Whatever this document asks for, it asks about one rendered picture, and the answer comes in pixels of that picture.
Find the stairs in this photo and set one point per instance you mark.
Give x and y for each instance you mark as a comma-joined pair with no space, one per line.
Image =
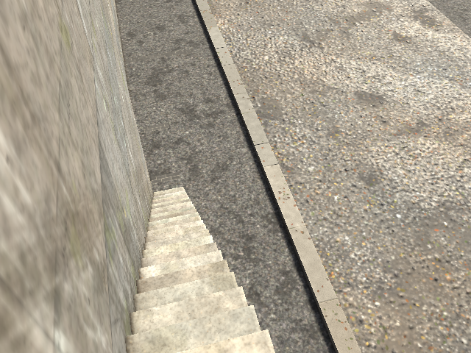
188,301

